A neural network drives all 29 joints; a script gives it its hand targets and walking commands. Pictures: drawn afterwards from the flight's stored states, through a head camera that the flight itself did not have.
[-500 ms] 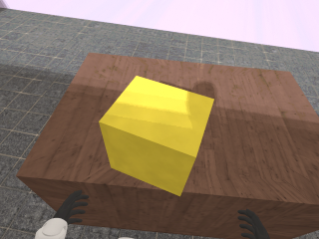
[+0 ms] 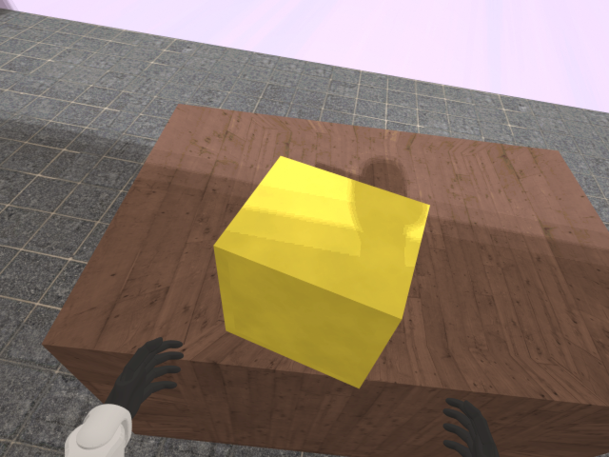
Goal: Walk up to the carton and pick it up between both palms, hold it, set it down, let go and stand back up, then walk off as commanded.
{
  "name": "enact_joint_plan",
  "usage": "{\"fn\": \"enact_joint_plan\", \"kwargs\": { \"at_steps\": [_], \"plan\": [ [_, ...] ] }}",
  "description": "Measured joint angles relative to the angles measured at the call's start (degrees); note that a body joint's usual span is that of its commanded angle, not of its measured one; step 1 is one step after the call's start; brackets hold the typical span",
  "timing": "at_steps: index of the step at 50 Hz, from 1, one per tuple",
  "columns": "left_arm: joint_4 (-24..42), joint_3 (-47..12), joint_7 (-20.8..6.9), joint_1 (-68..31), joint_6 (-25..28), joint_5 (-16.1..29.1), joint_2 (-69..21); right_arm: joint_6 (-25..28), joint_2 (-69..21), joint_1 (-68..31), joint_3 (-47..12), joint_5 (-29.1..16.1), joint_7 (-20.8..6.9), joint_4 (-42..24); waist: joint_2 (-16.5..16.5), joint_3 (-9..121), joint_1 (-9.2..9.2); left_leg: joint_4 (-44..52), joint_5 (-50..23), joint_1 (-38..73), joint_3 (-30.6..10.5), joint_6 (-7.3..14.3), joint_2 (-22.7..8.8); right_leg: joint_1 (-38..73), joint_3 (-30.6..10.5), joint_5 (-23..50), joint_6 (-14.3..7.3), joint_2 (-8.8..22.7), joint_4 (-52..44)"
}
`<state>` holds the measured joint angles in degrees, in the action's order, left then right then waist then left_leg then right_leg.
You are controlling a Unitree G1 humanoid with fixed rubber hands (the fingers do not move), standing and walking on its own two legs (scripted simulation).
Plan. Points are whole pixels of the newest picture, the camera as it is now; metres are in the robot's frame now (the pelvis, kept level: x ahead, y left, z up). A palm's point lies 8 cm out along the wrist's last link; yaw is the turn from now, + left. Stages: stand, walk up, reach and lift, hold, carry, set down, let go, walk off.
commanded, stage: reach and lift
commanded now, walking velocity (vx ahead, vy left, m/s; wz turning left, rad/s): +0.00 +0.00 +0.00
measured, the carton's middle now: (320, 272) +0.40 +0.02 -0.03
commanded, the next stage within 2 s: none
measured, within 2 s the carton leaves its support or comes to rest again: neither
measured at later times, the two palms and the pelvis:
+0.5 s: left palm (100, 381) +0.20 +0.29 -0.03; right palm (456, 446) +0.17 -0.16 -0.04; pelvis +0.00 +0.00 +0.00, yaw +0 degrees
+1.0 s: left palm (115, 335) +0.25 +0.29 -0.01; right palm (457, 399) +0.21 -0.16 -0.01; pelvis +0.02 +0.00 +0.00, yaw +0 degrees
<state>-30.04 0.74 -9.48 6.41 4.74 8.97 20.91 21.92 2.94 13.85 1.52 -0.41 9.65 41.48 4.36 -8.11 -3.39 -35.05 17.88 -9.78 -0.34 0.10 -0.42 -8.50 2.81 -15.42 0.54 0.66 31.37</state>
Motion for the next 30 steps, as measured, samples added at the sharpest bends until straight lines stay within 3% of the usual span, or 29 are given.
{"fn": "enact_joint_plan", "kwargs": {
  "at_steps": [17,30],
  "plan": [
    [-0.02,0.01,-3.36,0.00,5.86,6.38,5.28,0.70,-5.16,0.81,-3.14,-1.75,6.38,-7.25,0.00,0.00,-0.08,0.00,0.01,0.00,0.08,0.05,0.00,0.00,-0.08,0.03,0.02,0.00,-0.05],
    [-0.04,0.00,-3.41,0.00,8.18,10.11,6.51,0.23,-6.49,0.81,-3.56,-2.43,8.46,-10.22,0.00,0.00,-0.08,-0.06,0.18,-0.03,0.09,0.09,0.00,0.00,-0.08,-0.12,0.02,0.00,-0.05]
  ]
}}
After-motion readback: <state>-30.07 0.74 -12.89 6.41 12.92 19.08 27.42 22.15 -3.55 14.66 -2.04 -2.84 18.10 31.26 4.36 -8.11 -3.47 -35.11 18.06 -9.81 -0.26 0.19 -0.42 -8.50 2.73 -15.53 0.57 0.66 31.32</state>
